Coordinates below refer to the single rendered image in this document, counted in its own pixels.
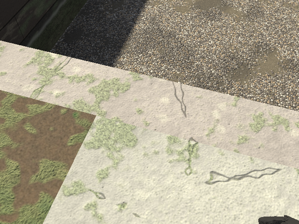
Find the right robot hand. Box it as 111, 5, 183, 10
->
258, 215, 299, 224

